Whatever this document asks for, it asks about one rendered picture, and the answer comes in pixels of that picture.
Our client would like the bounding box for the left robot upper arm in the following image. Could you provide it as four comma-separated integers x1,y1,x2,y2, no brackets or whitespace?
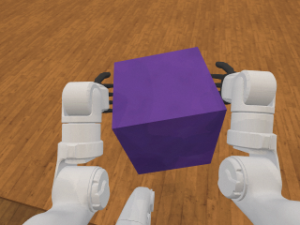
23,166,110,225

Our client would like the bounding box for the left robot thigh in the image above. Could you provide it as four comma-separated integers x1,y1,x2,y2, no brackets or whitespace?
115,187,155,225

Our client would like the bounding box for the robot right forearm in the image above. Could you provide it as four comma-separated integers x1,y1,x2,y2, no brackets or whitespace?
221,69,282,186

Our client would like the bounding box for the left robot hand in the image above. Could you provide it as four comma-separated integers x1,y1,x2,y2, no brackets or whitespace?
94,72,113,113

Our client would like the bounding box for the robot left forearm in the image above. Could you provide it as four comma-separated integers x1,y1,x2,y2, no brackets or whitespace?
52,82,110,202

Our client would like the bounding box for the right robot hand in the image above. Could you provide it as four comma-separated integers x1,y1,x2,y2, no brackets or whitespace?
211,61,236,105

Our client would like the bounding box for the carton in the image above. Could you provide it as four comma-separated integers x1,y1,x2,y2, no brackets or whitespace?
112,47,227,174

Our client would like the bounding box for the right robot upper arm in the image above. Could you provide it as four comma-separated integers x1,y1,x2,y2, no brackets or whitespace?
217,156,300,225

